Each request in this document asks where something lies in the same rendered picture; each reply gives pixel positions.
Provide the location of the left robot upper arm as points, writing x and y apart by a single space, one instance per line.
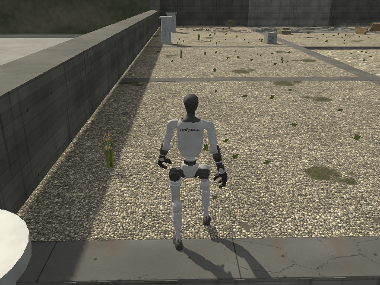
172 124

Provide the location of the right robot hand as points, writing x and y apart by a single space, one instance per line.
223 179

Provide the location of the left robot hand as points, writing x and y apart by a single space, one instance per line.
162 165

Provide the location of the right robot shin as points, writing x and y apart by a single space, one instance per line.
206 199

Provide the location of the right robot forearm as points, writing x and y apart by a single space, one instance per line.
218 161

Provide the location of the humanoid robot head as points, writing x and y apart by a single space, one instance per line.
191 103

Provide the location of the right robot upper arm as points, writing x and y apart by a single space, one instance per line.
209 126

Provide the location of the left robot forearm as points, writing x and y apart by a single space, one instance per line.
163 153

